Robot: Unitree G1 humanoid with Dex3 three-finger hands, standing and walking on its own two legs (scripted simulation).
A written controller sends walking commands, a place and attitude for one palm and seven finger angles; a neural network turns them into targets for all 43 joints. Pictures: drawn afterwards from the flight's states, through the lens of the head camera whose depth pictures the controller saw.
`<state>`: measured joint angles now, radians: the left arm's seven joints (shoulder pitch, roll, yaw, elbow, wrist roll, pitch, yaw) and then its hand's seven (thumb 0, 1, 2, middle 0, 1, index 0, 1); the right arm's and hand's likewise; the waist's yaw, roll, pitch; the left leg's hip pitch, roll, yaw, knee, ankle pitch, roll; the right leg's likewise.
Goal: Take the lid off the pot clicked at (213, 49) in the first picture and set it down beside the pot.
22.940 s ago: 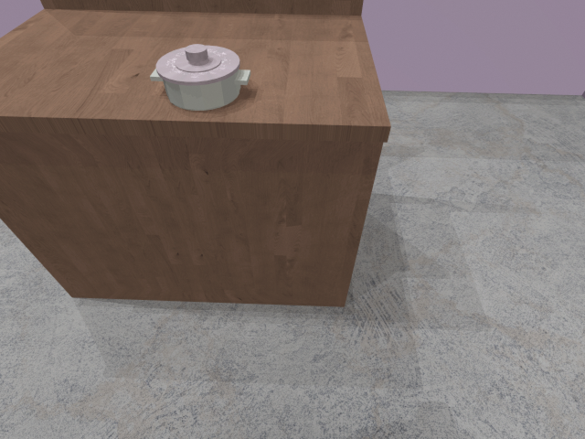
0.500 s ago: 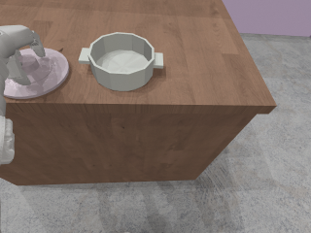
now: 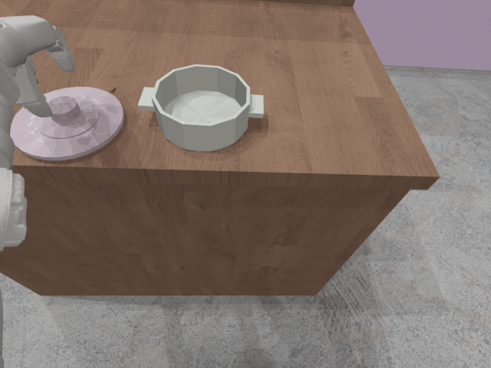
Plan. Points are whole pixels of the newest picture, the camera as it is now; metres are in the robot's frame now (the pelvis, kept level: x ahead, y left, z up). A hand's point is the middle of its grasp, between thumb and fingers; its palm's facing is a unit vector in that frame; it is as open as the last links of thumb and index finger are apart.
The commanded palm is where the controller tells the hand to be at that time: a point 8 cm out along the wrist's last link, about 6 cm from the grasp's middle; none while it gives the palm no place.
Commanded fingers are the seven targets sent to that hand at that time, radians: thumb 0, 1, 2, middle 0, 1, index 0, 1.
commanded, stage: raise the empty hand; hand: left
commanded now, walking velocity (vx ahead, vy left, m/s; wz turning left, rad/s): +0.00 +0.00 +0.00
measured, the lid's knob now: (63, 109) +0.53 +0.29 +0.11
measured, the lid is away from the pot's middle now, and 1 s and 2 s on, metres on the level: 0.23 0.23 0.23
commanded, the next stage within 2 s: draw the hand back to the body in 0.68 s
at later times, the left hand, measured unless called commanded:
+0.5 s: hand (15, 39) +0.50 +0.29 +0.25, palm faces -0.28 -0.12 -0.95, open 11.0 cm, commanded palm +0.52 +0.28 +0.31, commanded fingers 0.00 -0.09 0.82 -0.43 -0.71 -0.43 -0.71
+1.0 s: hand (5, 31) +0.48 +0.28 +0.27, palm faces -0.23 -0.09 -0.97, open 11.0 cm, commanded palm +0.47 +0.28 +0.32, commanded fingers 0.00 -0.09 0.82 -0.43 -0.71 -0.43 -0.71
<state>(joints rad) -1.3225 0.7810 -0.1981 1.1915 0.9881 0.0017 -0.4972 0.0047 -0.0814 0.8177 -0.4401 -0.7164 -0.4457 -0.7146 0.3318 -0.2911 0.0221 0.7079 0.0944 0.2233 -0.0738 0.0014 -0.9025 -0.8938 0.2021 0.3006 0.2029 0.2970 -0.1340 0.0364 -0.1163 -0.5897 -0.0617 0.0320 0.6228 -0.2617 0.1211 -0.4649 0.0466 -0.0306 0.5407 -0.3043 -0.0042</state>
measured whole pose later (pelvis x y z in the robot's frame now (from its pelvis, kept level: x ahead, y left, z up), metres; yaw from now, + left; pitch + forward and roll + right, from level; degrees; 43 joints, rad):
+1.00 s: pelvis +0.01 -0.01 +0.01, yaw +1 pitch +11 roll -2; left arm -1.38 0.80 -0.21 1.12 1.00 0.11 -0.54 0.00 -0.08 0.82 -0.44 -0.72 -0.45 -0.71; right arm 0.30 -0.30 0.02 0.70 0.09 0.21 -0.05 0.00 -0.90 -0.89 0.20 0.30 0.20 0.30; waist -0.12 0.04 -0.11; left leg -0.49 -0.08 0.02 0.53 -0.23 0.11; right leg -0.38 0.04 -0.03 0.47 -0.29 -0.01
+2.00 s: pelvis +0.01 -0.08 +0.02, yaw -1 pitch -2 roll +0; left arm -0.37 0.51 0.38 0.08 -0.09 -0.02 0.05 0.01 0.46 0.86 -0.31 -0.49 -0.31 -0.48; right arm 0.18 -0.29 0.04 0.65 0.05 0.03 -0.05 0.01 -0.90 -0.89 0.20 0.30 0.20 0.30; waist 0.02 0.04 -0.02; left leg -0.17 0.00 0.03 0.41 -0.21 0.01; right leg -0.06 0.11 -0.01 0.34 -0.25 -0.10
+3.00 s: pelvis -0.01 -0.05 +0.02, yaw +0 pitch -8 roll -1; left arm 0.28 0.41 0.43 -0.62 -0.15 -0.14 0.05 0.02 0.89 0.90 -0.21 -0.31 -0.22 -0.31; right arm 0.14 -0.22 0.04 0.70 0.00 -0.09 -0.06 0.01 -0.90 -0.89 0.20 0.30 0.20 0.30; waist 0.08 0.06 0.01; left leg -0.08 -0.02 0.03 0.40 -0.19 0.05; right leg 0.05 0.09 -0.01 0.30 -0.21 -0.07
